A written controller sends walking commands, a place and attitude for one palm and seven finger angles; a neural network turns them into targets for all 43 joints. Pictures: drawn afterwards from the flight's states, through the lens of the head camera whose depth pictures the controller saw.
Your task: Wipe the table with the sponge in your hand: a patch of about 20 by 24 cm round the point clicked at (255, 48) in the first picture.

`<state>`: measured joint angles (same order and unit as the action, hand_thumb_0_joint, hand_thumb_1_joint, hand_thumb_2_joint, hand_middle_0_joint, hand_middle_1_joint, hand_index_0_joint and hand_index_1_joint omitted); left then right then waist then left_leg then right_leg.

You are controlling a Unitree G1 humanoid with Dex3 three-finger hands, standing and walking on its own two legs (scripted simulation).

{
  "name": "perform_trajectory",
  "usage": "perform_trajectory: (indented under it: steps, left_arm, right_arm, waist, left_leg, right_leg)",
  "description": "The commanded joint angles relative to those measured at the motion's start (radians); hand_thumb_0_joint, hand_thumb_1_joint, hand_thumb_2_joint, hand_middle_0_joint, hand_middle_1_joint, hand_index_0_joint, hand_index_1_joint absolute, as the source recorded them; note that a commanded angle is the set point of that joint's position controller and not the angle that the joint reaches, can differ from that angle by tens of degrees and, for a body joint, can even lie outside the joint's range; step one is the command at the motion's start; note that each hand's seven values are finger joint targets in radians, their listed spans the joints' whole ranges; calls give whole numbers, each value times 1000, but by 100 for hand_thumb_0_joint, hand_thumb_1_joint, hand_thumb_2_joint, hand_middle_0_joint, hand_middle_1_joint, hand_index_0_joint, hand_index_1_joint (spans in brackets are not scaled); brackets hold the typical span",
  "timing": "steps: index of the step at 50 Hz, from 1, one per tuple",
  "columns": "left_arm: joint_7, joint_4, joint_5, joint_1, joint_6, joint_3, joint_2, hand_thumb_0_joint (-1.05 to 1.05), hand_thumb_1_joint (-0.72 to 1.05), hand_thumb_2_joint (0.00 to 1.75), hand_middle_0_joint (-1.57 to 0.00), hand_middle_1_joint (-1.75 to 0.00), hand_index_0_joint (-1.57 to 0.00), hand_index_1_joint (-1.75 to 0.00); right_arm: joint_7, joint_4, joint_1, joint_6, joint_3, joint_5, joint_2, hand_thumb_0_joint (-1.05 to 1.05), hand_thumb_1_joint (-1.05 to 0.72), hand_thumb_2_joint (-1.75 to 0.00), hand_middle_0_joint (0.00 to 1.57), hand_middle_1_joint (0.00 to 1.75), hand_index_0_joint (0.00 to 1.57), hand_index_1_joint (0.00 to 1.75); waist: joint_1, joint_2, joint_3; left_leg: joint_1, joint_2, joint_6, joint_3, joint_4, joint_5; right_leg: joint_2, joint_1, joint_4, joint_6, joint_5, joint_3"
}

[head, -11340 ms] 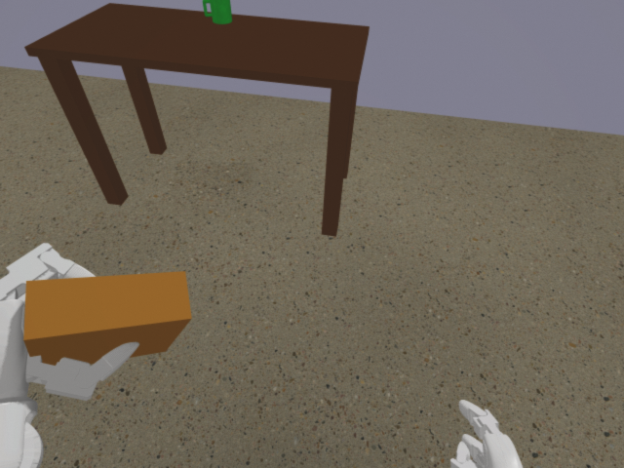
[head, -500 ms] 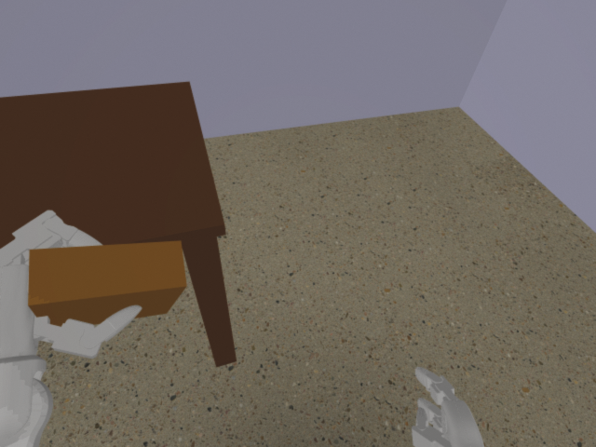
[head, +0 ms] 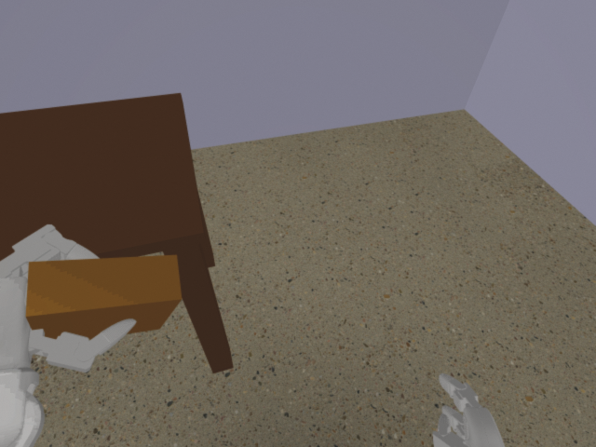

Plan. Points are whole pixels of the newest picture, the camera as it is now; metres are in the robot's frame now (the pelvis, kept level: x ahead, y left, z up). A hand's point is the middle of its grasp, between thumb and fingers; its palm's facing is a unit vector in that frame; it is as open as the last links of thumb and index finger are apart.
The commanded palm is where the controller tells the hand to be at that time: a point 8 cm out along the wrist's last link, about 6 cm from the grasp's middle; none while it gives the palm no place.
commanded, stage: shuffle to correct the standing spot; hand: left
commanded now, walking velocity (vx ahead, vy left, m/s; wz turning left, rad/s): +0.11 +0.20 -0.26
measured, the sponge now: (128, 299) +0.23 +0.21 +0.13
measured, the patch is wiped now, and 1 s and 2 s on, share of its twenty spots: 0.00 0.00 0.00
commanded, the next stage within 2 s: none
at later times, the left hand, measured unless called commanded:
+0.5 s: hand (59, 267) +0.25 +0.28 +0.15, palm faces +0.37 -0.84 -0.39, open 9.2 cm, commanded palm +0.20 +0.32 +0.17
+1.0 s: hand (27, 266) +0.25 +0.32 +0.15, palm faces +0.38 -0.84 -0.38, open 9.2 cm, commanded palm +0.20 +0.36 +0.17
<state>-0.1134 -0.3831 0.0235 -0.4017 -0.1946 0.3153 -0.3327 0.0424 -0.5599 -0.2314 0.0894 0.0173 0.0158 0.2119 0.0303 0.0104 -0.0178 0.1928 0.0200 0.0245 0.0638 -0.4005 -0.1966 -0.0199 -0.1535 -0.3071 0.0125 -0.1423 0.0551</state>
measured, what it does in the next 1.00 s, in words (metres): lifts its right foot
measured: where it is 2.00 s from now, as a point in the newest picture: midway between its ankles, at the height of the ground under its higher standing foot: outside the picture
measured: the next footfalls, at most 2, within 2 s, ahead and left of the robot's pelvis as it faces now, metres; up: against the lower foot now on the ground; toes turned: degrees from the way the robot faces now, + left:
right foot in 1.18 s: +0.07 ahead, +0.03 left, +0.00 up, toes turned -13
left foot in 1.58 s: +0.14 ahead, +0.33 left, +0.00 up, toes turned +2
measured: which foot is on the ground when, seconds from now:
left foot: down 0.00-1.00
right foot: down 0.00-0.92, up 0.94-1.00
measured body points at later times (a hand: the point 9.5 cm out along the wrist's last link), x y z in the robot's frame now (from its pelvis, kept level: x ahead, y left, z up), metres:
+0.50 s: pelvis +0.03 +0.04 -0.02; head +0.04 +0.05 +0.43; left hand +0.22 +0.33 +0.18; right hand +0.20 -0.20 -0.08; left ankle +0.01 +0.10 -0.75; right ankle +0.02 -0.11 -0.74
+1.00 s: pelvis +0.02 +0.09 -0.03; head +0.04 +0.10 +0.42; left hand +0.23 +0.37 +0.17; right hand +0.18 -0.16 -0.11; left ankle +0.04 +0.16 -0.75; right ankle -0.01 -0.06 -0.70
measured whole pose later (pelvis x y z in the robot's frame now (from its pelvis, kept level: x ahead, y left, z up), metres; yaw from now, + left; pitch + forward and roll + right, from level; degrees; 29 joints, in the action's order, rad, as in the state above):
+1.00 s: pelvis +0.02 +0.09 -0.03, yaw -3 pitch -2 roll +0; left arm -0.14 -0.50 0.02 -0.42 -0.23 0.38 -0.36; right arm 0.02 -0.59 -0.20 0.05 -0.03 0.00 0.21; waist 0.01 -0.03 -0.07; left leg 0.32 -0.05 0.07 0.06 -0.72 -0.36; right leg 0.07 -0.42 -1.06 -0.02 -0.52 -0.02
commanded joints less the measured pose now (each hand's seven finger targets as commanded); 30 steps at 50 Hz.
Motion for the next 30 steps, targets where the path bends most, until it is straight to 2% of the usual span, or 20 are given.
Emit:
perform_trajectory:
  steps: [1,3,4,7,8,10,12,13,14,17,18,19,20,23,27,28,29,30]
  left_arm:
    - [-19,-246,17,71,-75,124,-189,0,10,130,-120,-160,-120,-160]
    - [-18,-224,21,34,-69,127,-191,0,10,130,-120,-160,-120,-160]
    - [-21,-221,22,30,-68,117,-181,0,10,130,-120,-160,-120,-160]
    - [-22,-208,22,33,-64,115,-184,0,10,130,-120,-160,-120,-160]
    - [-23,-205,25,35,-63,128,-201,0,10,130,-120,-160,-120,-160]
    - [-24,-219,24,54,-69,113,-191,0,10,130,-120,-160,-120,-160]
    - [-27,-221,24,55,-74,133,-214,0,10,130,-120,-160,-120,-160]
    - [-27,-233,25,67,-76,145,-232,0,10,130,-120,-160,-120,-160]
    - [-25,-241,25,61,-81,132,-217,0,10,130,-120,-160,-120,-160]
    - [-24,-274,27,50,-92,148,-230,0,10,130,-120,-160,-120,-160]
    - [-23,-284,30,51,-92,151,-236,0,10,130,-120,-160,-120,-160]
    - [-22,-297,31,45,-94,143,-223,0,10,130,-120,-160,-120,-160]
    - [-22,-306,29,44,-95,142,-223,0,10,130,-120,-160,-120,-160]
    - [-20,-316,34,29,-95,148,-225,0,10,130,-120,-160,-120,-160]
    - [-25,-288,33,16,-96,149,-210,0,10,130,-120,-160,-120,-160]
    - [-26,-290,35,18,-98,159,-219,0,10,130,-120,-160,-120,-160]
    - [-27,-300,35,32,-100,155,-213,0,10,130,-120,-160,-120,-160]
    - [-27,-299,36,37,-100,156,-211,0,10,130,-120,-160,-120,-160]
  right_arm:
    - [6,164,89,41,-47,-2,115,0,-90,-90,20,30,20,30]
    - [4,165,95,37,-52,2,123,0,-90,-90,20,30,20,30]
    - [2,167,92,30,-48,-1,118,0,-90,-90,20,30,20,30]
    - [1,169,100,19,-54,-2,129,0,-90,-90,20,30,20,30]
    - [1,168,107,17,-58,-3,134,0,-90,-90,20,30,20,30]
    - [0,169,105,11,-56,-7,131,0,-90,-90,20,30,20,30]
    - [0,167,106,7,-59,-9,133,0,-90,-90,20,30,20,30]
    - [1,168,119,7,-61,-9,139,0,-90,-90,20,30,20,30]
    - [0,168,113,4,-58,-11,132,0,-90,-90,20,30,20,30]
    - [0,172,111,4,-60,-11,138,0,-90,-90,20,30,20,30]
    - [2,173,118,6,-58,-12,142,0,-90,-90,20,30,20,30]
    - [1,177,114,6,-55,-14,139,0,-90,-90,20,30,20,30]
    - [0,178,108,7,-59,-14,140,0,-90,-90,20,30,20,30]
    - [-6,179,109,13,-61,-17,140,0,-90,-90,20,30,20,30]
    - [-15,170,99,9,-65,-23,139,0,-90,-90,20,30,20,30]
    - [-15,168,100,7,-66,-23,140,0,-90,-90,20,30,20,30]
    - [-17,166,99,5,-65,-24,139,0,-90,-90,20,30,20,30]
    - [-17,165,96,4,-66,-25,136,0,-90,-90,20,30,20,30]
  waist:
    - [-10,34,148]
    - [-15,32,147]
    - [-16,-1,149]
    - [-21,-41,119]
    - [-23,-34,107]
    - [-26,-40,101]
    - [-25,-59,104]
    - [-27,-24,95]
    - [-28,-18,98]
    - [-25,40,128]
    - [-24,100,124]
    - [-21,109,134]
    - [-20,114,143]
    - [-16,120,142]
    - [-18,52,119]
    - [-19,58,113]
    - [-22,71,114]
    - [-23,80,112]
  left_leg:
    - [-28,-18,-22,-22,25,68]
    - [-37,-21,-16,-10,-7,48]
    - [-5,-14,-14,-26,-17,33]
    - [27,-18,-8,-25,-65,-5]
    - [19,-23,-8,-21,-78,-9]
    - [47,-18,-5,-34,-91,-3]
    - [44,-17,-3,-36,-93,26]
    - [25,-15,-4,-36,-86,48]
    - [20,-8,-1,-45,-71,77]
    - [-14,23,3,-57,-37,181]
    - [-23,35,-6,-64,-23,228]
    - [-12,58,-7,-86,-21,271]
    - [-19,69,-11,-82,-31,316]
    - [7,78,-21,-71,-50,347]
    - [100,64,-41,-71,-87,246]
    - [95,60,-52,-66,-93,241]
    - [102,65,-62,-86,-82,245]
    - [82,71,-63,-93,-63,250]
  right_leg:
    - [57,62,68,-1,85,-113]
    - [76,27,80,10,46,-148]
    - [91,53,66,17,24,-152]
    - [120,13,74,36,-52,-206]
    - [130,-20,83,40,-75,-221]
    - [150,-2,48,53,-67,-221]
    - [156,5,15,52,-25,-200]
    - [152,-20,-1,49,-11,-191]
    - [144,-6,-39,45,21,-162]
    - [86,4,-157,28,132,-95]
    - [70,-15,-206,22,142,-72]
    - [58,-5,-254,17,142,-43]
    - [51,-13,-284,16,131,-32]
    - [60,-14,-308,19,82,-32]
    - [101,22,-299,42,122,-87]
    - [110,4,-304,45,134,-99]
    - [112,-2,-328,44,109,-93]
    - [93,-26,-346,35,74,-75]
